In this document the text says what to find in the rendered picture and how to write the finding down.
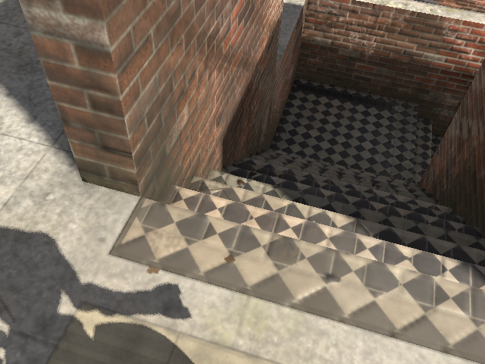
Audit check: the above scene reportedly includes stairs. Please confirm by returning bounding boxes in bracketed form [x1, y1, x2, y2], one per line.
[163, 148, 485, 290]
[413, 117, 443, 184]

